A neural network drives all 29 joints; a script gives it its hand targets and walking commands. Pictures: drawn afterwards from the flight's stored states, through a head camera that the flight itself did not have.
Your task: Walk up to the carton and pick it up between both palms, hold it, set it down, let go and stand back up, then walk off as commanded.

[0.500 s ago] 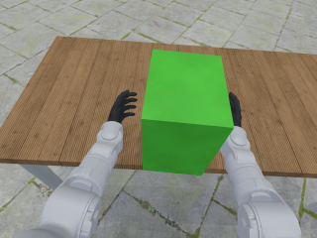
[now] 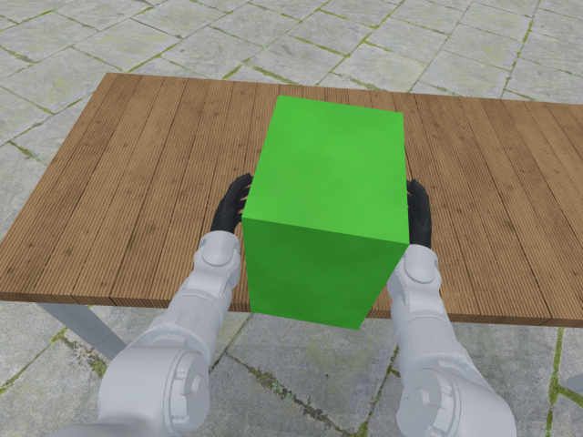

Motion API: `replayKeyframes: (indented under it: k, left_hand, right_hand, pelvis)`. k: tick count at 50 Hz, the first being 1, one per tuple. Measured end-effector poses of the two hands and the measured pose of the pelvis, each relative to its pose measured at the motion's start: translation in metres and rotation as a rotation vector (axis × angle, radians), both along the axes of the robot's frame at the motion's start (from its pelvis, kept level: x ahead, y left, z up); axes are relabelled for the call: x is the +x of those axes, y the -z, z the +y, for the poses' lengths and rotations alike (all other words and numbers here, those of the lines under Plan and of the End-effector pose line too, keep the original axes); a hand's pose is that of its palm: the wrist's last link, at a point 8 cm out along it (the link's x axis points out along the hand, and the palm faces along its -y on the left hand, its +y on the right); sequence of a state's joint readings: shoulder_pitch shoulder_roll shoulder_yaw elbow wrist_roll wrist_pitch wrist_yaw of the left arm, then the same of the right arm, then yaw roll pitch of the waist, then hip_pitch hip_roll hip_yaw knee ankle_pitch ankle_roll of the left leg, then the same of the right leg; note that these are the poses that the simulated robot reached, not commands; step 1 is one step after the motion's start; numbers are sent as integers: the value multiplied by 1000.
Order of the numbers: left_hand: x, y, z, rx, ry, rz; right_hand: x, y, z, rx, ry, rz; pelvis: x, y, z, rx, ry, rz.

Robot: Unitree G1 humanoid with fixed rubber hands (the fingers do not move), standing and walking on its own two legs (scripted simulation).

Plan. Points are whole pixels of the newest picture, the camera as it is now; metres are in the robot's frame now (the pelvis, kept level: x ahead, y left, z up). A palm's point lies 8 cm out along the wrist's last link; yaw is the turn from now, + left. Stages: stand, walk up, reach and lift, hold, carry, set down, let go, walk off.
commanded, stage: reach and lift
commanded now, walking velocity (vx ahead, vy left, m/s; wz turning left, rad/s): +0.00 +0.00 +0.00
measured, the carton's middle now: (320, 220) +0.44 -0.02 +0.03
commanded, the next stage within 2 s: none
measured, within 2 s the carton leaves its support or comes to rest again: leaves its support in 1.22 s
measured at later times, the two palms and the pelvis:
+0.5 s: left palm (227, 226) +0.41 +0.12 +0.04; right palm (415, 240) +0.40 -0.15 +0.05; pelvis +0.01 +0.00 +0.00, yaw +0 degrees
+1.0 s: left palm (227, 227) +0.41 +0.12 +0.04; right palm (414, 240) +0.40 -0.15 +0.05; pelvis +0.01 +0.00 +0.00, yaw +0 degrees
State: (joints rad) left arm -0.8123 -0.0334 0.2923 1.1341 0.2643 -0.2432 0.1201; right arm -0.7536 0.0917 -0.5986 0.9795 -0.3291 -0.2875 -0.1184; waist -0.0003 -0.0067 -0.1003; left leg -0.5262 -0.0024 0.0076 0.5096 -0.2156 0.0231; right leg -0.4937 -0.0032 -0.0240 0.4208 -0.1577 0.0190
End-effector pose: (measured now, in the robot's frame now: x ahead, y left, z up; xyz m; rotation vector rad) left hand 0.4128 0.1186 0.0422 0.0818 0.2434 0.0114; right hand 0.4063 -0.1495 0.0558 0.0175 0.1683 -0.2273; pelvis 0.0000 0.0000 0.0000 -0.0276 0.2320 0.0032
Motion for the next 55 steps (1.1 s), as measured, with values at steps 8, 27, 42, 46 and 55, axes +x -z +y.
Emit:
replayKeyframes:
  k: [8, 27, 42, 46, 55]
  left_hand:
    - [-1, 0, -1, 0, 6, 0]
    - [0, 1, -1, -2, 8, 0]
    - [0, 1, -1, -3, 9, 0]
    - [0, 1, -1, -3, 9, 0]
    - [-3, 0, -1, -10, 5, -20]
  right_hand:
    - [-3, 1, -1, -8, -1, -8]
    - [-3, 1, -1, -13, -1, -12]
    - [-3, 1, -1, -20, 1, -13]
    - [-4, 1, 0, -24, 3, -15]
    - [-7, 0, 0, -45, 4, -39]
  pelvis:
    - [2, -1, -1, 1, 0, -12]
    - [5, -2, -1, 1, -1, -11]
    - [6, -2, -1, 1, -1, -9]
    - [6, -2, -1, 1, -1, -9]
    - [9, -3, -1, 1, -1, -4]
